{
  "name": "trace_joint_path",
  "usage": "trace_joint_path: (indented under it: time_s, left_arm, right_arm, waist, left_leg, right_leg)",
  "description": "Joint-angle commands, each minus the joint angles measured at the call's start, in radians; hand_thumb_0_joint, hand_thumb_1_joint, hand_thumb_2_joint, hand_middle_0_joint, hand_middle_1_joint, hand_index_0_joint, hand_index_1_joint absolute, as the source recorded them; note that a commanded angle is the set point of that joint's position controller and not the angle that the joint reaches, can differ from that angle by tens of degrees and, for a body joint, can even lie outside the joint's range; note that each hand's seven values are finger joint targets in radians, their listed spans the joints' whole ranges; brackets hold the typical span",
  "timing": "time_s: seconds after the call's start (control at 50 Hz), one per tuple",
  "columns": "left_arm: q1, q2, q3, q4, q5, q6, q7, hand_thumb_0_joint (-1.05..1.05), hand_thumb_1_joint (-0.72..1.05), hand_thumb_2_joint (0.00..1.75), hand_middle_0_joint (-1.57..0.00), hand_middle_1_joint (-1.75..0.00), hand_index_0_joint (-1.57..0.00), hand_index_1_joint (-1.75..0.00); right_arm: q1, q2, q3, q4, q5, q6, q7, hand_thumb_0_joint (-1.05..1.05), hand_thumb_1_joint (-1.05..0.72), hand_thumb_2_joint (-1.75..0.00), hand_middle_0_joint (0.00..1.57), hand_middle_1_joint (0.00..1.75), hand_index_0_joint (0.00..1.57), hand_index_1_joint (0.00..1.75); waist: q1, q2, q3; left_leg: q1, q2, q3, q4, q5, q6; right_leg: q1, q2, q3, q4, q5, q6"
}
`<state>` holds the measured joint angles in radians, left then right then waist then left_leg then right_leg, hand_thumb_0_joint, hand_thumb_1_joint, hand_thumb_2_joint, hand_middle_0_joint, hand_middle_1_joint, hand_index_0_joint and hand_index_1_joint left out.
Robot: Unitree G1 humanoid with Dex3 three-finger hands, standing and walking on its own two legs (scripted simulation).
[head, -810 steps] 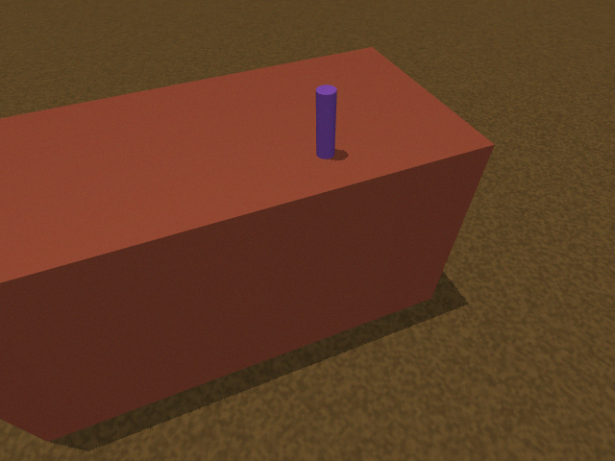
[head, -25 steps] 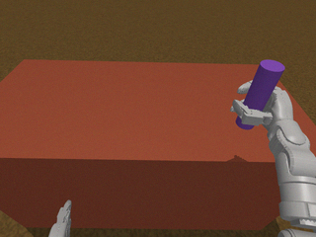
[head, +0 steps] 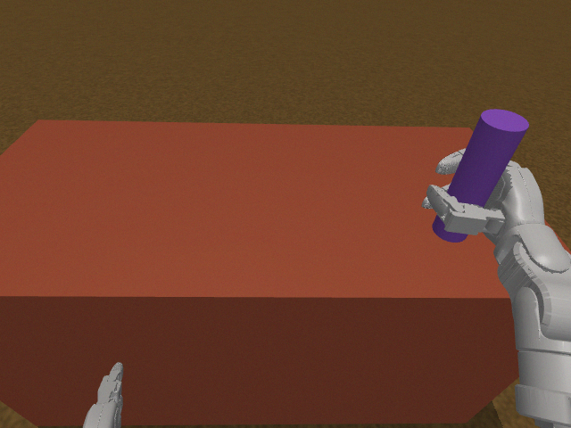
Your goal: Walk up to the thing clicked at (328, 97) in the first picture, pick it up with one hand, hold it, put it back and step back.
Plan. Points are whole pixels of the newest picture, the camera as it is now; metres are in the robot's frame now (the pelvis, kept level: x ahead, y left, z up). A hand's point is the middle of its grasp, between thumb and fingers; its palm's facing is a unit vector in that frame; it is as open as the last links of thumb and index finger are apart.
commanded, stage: hold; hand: right
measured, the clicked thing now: (473, 182) +0.35 -0.19 +0.23
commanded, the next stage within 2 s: none
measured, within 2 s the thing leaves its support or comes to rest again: neither
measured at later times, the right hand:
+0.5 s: hand (463, 195) +0.34 -0.18 +0.22, palm faces +0.05 +1.00 -0.02, open 5.8 cm
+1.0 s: hand (462, 204) +0.32 -0.17 +0.22, palm faces +0.04 +1.00 -0.03, open 5.8 cm
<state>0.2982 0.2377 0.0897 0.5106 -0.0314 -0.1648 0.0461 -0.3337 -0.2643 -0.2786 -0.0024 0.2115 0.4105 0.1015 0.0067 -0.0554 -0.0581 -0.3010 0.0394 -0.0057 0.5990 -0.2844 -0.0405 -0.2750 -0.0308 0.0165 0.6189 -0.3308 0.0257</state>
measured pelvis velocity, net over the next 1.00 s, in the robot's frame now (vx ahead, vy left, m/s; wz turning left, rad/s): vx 0.00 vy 0.00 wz -0.01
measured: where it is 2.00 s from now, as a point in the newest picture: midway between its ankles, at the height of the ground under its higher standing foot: outside the picture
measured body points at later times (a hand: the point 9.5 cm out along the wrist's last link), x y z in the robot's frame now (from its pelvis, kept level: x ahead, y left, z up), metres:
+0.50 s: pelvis +0.01 +0.00 +0.00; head -0.02 +0.03 +0.45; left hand +0.18 +0.26 -0.06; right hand +0.33 -0.23 +0.22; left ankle +0.02 +0.15 -0.73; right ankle +0.00 -0.14 -0.73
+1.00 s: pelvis +0.00 +0.00 +0.00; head -0.03 +0.03 +0.45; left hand +0.17 +0.26 -0.06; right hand +0.32 -0.23 +0.22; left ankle +0.02 +0.15 -0.73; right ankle +0.00 -0.14 -0.73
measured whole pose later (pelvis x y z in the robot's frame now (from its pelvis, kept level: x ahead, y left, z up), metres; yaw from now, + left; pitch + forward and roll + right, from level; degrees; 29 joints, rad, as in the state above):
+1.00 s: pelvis +0.00 +0.00 +0.00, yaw -1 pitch -2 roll +0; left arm 0.25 0.24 0.11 0.59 -0.03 -0.21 0.04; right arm -0.27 -0.27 -0.30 -0.14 0.24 0.55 0.15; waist 0.01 -0.08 -0.05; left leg -0.25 0.04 0.01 0.56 -0.27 -0.04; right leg -0.22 -0.03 0.03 0.57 -0.31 0.03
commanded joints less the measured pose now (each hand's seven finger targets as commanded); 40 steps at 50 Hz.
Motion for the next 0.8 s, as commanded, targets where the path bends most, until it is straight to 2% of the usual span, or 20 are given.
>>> trace_joint_path:
  time_s: [0.0, 0.02, 0.04, 0.06, 0.1, 0.12, 0.18, 0.24, 0.3, 0.34, 0.4, 0.42, 0.46, 0.48, 0.5, 0.56, 0.6, 0.62, 0.68, 0.78]
  left_arm:
    - [-0.114, 0.098, 0.034, -0.114, -0.005, -0.052, -0.007, 0.0, -0.54, 0.04, -0.05, -0.05, -0.05, -0.05]
    - [-0.118, 0.118, 0.05, -0.124, -0.003, -0.056, -0.007, 0.0, -0.55, 0.04, -0.05, -0.05, -0.05, -0.05]
    - [-0.127, 0.106, 0.033, -0.148, -0.001, -0.059, -0.011, 0.0, -0.55, 0.04, -0.05, -0.05, -0.05, -0.05]
    - [-0.121, 0.127, 0.058, -0.132, -0.003, -0.06, -0.008, 0.0, -0.55, 0.04, -0.05, -0.05, -0.05, -0.05]
    - [-0.125, 0.137, 0.061, -0.143, -0.005, -0.065, -0.007, 0.0, -0.54, 0.04, -0.05, -0.05, -0.05, -0.05]
    - [-0.136, 0.122, 0.048, -0.131, -0.005, -0.065, -0.007, 0.0, -0.55, 0.05, -0.05, -0.05, -0.05, -0.05]
    - [-0.133, 0.151, 0.08, -0.136, -0.005, -0.072, -0.001, 0.0, -0.55, 0.05, -0.05, -0.05, -0.05, -0.05]
    - [-0.153, 0.138, 0.062, -0.15, -0.006, -0.075, -0.002, 0.0, -0.55, 0.05, -0.05, -0.05, -0.05, -0.05]
    - [-0.134, 0.11, 0.043, -0.12, -0.006, -0.076, -0.005, 0.0, -0.55, 0.05, -0.05, -0.05, -0.05, -0.05]
    - [-0.136, 0.131, 0.064, -0.118, -0.006, -0.076, -0.003, 0.0, -0.56, 0.05, -0.05, -0.05, -0.05, -0.05]
    - [-0.14, 0.101, 0.034, -0.092, -0.007, -0.077, -0.009, 0.0, -0.55, 0.05, -0.05, -0.05, -0.05, -0.05]
    - [-0.135, 0.128, 0.061, -0.097, -0.005, -0.076, -0.009, 0.0, -0.55, 0.05, -0.05, -0.05, -0.05, -0.05]
    - [-0.137, 0.129, 0.064, -0.074, -0.006, -0.076, -0.013, 0.0, -0.55, 0.05, -0.05, -0.05, -0.05, -0.05]
    - [-0.155, 0.118, 0.048, -0.088, -0.005, -0.079, -0.014, 0.0, -0.56, 0.05, -0.05, -0.05, -0.05, -0.06]
    - [-0.162, 0.149, 0.082, -0.091, -0.006, -0.082, -0.011, 0.0, -0.55, 0.05, -0.05, -0.05, -0.05, -0.05]
    - [-0.151, 0.15, 0.081, -0.115, -0.003, -0.086, -0.008, 0.0, -0.56, 0.05, -0.05, -0.05, -0.05, -0.05]
    - [-0.146, 0.147, 0.079, -0.123, -0.003, -0.084, -0.007, 0.0, -0.56, 0.06, -0.05, -0.05, -0.05, -0.06]
    - [-0.134, 0.13, 0.067, -0.105, -0.002, -0.081, -0.006, 0.0, -0.56, 0.06, -0.05, -0.05, -0.05, -0.06]
    - [-0.139, 0.127, 0.07, -0.085, -0.006, -0.082, -0.008, 0.0, -0.56, 0.06, -0.05, -0.05, -0.05, -0.06]
    - [-0.176, 0.1, 0.031, -0.096, -0.007, -0.09, -0.014, 0.0, -0.56, 0.05, -0.05, -0.05, -0.05, -0.06]
  right_arm:
    - [-0.402, -0.203, -0.067, -0.258, 0.018, -0.048, -0.001, 0.0, -0.68, -1.32, 1.44, 1.45, 1.44, 1.45]
    - [-0.394, -0.193, -0.058, -0.265, 0.015, -0.042, 0.005, 0.0, -0.69, -1.32, 1.43, 1.44, 1.43, 1.44]
    - [-0.408, -0.185, -0.047, -0.279, 0.013, -0.04, 0.01, 0.0, -0.69, -1.33, 1.44, 1.45, 1.44, 1.45]
    - [-0.407, -0.195, -0.061, -0.283, 0.017, -0.035, 0.014, 0.0, -0.69, -1.32, 1.43, 1.44, 1.43, 1.44]
    - [-0.407, -0.206, -0.073, -0.302, 0.025, -0.026, 0.022, 0.0, -0.69, -1.32, 1.42, 1.44, 1.42, 1.44]
    - [-0.406, -0.219, -0.085, -0.32, 0.028, -0.026, 0.024, 0.0, -0.7, -1.32, 1.43, 1.44, 1.43, 1.44]
    - [-0.386, -0.215, -0.092, -0.328, 0.036, -0.021, 0.026, 0.0, -0.71, -1.31, 1.43, 1.43, 1.42, 1.43]
    - [-0.39, -0.224, -0.102, -0.358, 0.038, -0.012, 0.024, 0.0, -0.7, -1.32, 1.44, 1.44, 1.43, 1.44]
    - [-0.372, -0.197, -0.085, -0.345, 0.039, 0.002, 0.027, 0.0, -0.71, -1.31, 1.43, 1.44, 1.43, 1.44]
    - [-0.36, -0.197, -0.08, -0.347, 0.038, 0.015, 0.031, 0.0, -0.69, -1.32, 1.43, 1.44, 1.43, 1.44]
    - [-0.343, -0.198, -0.089, -0.36, 0.04, 0.032, 0.042, 0.0, -0.68, -1.31, 1.41, 1.42, 1.41, 1.42]
    - [-0.347, -0.205, -0.09, -0.379, 0.037, 0.037, 0.042, 0.0, -0.68, -1.31, 1.41, 1.42, 1.41, 1.42]
    - [-0.342, -0.19, -0.082, -0.388, 0.041, 0.05, 0.045, 0.0, -0.66, -1.31, 1.41, 1.43, 1.41, 1.43]
    - [-0.34, -0.187, -0.079, -0.396, 0.041, 0.053, 0.044, 0.0, -0.67, -1.31, 1.41, 1.43, 1.41, 1.43]
    - [-0.34, -0.205, -0.108, -0.4, 0.046, 0.055, 0.042, 0.0, -0.68, -1.3, 1.41, 1.42, 1.41, 1.42]
    - [-0.363, -0.242, -0.136, -0.4, 0.041, 0.058, 0.034, 0.0, -0.68, -1.31, 1.41, 1.43, 1.41, 1.42]
    - [-0.352, -0.217, -0.118, -0.375, 0.045, 0.062, 0.03, 0.0, -0.69, -1.31, 1.42, 1.43, 1.42, 1.43]
    - [-0.355, -0.234, -0.132, -0.381, 0.044, 0.058, 0.03, 0.0, -0.67, -1.31, 1.41, 1.43, 1.42, 1.43]
    - [-0.349, -0.228, -0.125, -0.397, 0.047, 0.061, 0.032, 0.0, -0.67, -1.31, 1.42, 1.43, 1.42, 1.43]
    - [-0.336, -0.164, -0.062, -0.404, 0.044, 0.065, 0.053, 0.0, -0.67, -1.31, 1.42, 1.43, 1.42, 1.43]
  waist:
    - [-0.008, -0.004, -0.155]
    - [-0.002, 0.003, -0.186]
    - [-0.002, 0.019, -0.193]
    - [0.005, 0.027, -0.207]
    - [0.003, 0.04, -0.217]
    - [-0.01, 0.024, -0.203]
    - [0.002, 0.054, -0.221]
    - [-0.014, 0.039, -0.206]
    - [-0.007, 0.035, -0.193]
    - [-0.001, 0.03, -0.183]
    - [-0.012, 0.022, -0.183]
    - [-0.004, 0.016, -0.211]
    - [-0.005, 0.01, -0.196]
    - [-0.01, 0.012, -0.178]
    - [-0.006, 0.027, -0.187]
    - [-0.004, 0.06, -0.211]
    - [-0.003, 0.08, -0.194]
    - [-0.011, 0.065, -0.205]
    - [-0.018, 0.031, -0.189]
    - [-0.003, 0.026, -0.168]
  left_leg:
    - [0.029, -0.039, 0.064, -0.098, 0.147, 0.024]
    - [0.04, -0.042, 0.067, -0.094, 0.163, 0.027]
    - [0.05, -0.04, 0.067, -0.096, 0.177, 0.024]
    - [0.049, -0.04, 0.067, -0.095, 0.192, 0.022]
    - [0.064, -0.039, 0.069, -0.097, 0.206, 0.022]
    - [0.061, -0.037, 0.068, -0.101, 0.19, 0.022]
    - [0.075, -0.037, 0.07, -0.103, 0.205, 0.02]
    - [0.073, -0.037, 0.072, -0.103, 0.198, 0.022]
    - [0.071, -0.04, 0.071, -0.104, 0.202, 0.022]
    - [0.066, -0.04, 0.072, -0.108, 0.197, 0.022]
    - [0.079, -0.034, 0.067, -0.111, 0.228, 0.018]
    - [0.087, -0.034, 0.069, -0.106, 0.256, 0.02]
    - [0.078, -0.038, 0.072, -0.103, 0.256, 0.022]
    - [0.079, -0.035, 0.07, -0.114, 0.23, 0.022]
    - [0.078, -0.036, 0.07, -0.114, 0.227, 0.021]
    - [0.089, -0.039, 0.075, -0.113, 0.236, 0.019]
    - [0.091, -0.036, 0.073, -0.115, 0.247, 0.016]
    - [0.098, -0.033, 0.072, -0.112, 0.255, 0.016]
    - [0.09, -0.035, 0.07, -0.11, 0.247, 0.02]
    - [0.076, -0.034, 0.067, -0.128, 0.19, 0.021]
  right_leg:
    - [0.058, 0.027, -0.02, -0.114, 0.165, -0.026]
    - [0.078, 0.022, -0.015, -0.115, 0.189, -0.024]
    - [0.075, 0.025, -0.016, -0.109, 0.201, -0.025]
    - [0.089, 0.025, -0.016, -0.106, 0.213, -0.028]
    - [0.1, 0.024, -0.016, -0.107, 0.23, -0.028]
    - [0.089, 0.027, -0.016, -0.108, 0.212, -0.028]
    - [0.109, 0.029, -0.016, -0.108, 0.224, -0.03]
    - [0.105, 0.028, -0.016, -0.109, 0.229, -0.026]
    - [0.106, 0.025, -0.017, -0.115, 0.235, -0.024]
    - [0.106, 0.028, -0.016, -0.116, 0.227, -0.026]
    - [0.106, 0.035, -0.022, -0.109, 0.252, -0.029]
    - [0.123, 0.034, -0.02, -0.107, 0.284, -0.028]
    - [0.123, 0.029, -0.017, -0.111, 0.3, -0.024]
    - [0.111, 0.033, -0.019, -0.114, 0.264, -0.024]
    - [0.115, 0.031, -0.019, -0.115, 0.257, -0.026]
    - [0.128, 0.029, -0.013, -0.113, 0.267, -0.029]
    - [0.122, 0.032, -0.017, -0.111, 0.268, -0.03]
    - [0.123, 0.034, -0.018, -0.106, 0.277, -0.03]
    - [0.117, 0.034, -0.02, -0.112, 0.279, -0.026]
    - [0.113, 0.034, -0.021, -0.127, 0.215, -0.029]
